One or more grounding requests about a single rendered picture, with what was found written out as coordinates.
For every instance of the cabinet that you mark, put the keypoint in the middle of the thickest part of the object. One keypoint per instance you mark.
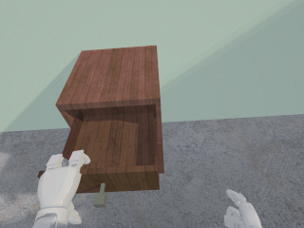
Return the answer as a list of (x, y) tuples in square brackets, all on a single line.
[(113, 77)]

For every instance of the left robot hand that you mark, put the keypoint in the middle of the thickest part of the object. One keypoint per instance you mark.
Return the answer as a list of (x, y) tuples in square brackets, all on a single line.
[(58, 185)]

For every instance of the right robot hand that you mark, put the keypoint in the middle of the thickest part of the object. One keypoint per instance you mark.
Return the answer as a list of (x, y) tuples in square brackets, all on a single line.
[(242, 217)]

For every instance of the drawer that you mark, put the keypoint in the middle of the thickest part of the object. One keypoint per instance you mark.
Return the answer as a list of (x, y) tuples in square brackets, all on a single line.
[(122, 144)]

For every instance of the handle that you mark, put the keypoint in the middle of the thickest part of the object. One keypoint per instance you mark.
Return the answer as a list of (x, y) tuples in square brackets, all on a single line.
[(100, 199)]

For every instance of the left robot forearm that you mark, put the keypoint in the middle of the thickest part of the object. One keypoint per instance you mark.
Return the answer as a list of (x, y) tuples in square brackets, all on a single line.
[(52, 217)]

